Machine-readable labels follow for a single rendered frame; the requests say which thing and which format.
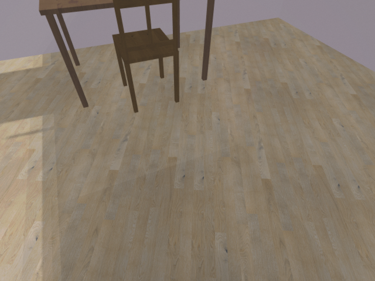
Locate chair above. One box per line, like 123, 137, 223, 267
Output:
112, 0, 179, 113

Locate table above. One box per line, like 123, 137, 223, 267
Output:
39, 0, 214, 108

